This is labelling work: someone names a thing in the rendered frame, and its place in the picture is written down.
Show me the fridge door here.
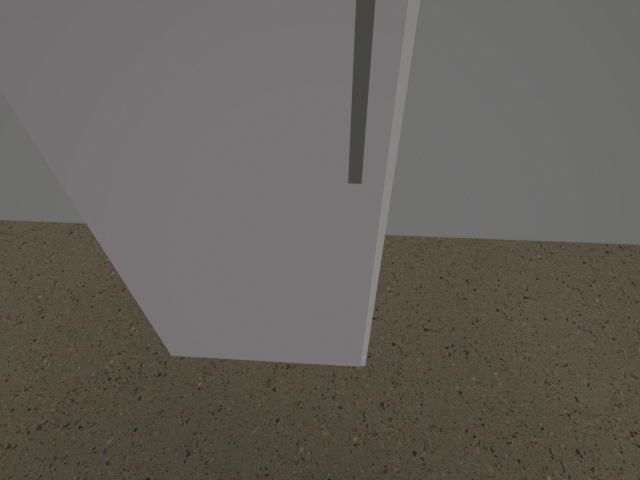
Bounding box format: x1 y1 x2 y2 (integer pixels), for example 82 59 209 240
0 0 408 367

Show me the handle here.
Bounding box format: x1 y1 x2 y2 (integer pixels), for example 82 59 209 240
348 0 375 184

